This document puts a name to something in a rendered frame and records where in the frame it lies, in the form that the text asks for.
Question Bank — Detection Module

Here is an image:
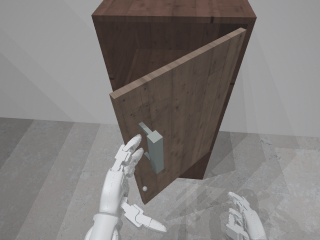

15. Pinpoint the right robot hand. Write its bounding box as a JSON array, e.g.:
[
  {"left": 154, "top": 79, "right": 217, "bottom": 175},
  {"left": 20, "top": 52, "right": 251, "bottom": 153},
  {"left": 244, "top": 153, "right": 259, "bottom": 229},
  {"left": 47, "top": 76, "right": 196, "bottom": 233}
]
[{"left": 226, "top": 191, "right": 268, "bottom": 240}]

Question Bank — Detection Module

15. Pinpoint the cupboard door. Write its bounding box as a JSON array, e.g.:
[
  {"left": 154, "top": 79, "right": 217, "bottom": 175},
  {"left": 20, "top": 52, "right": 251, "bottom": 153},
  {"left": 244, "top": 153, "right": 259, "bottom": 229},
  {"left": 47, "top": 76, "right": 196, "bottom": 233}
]
[{"left": 109, "top": 27, "right": 247, "bottom": 205}]

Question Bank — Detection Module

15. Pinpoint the handle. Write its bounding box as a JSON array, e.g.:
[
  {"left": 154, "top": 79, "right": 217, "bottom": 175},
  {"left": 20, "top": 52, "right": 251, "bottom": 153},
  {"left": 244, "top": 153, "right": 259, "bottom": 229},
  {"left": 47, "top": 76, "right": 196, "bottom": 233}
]
[{"left": 138, "top": 122, "right": 164, "bottom": 174}]

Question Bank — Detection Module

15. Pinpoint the left robot hand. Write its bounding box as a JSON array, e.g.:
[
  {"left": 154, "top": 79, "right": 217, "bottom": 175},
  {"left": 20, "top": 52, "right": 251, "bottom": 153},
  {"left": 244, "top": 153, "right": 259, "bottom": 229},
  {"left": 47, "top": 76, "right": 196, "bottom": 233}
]
[{"left": 99, "top": 134, "right": 167, "bottom": 234}]

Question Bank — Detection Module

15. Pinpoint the robot left forearm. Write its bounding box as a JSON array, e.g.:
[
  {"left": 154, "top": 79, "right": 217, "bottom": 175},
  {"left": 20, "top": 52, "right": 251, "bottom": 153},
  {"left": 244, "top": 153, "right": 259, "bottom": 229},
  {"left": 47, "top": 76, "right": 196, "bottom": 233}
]
[{"left": 84, "top": 212, "right": 123, "bottom": 240}]

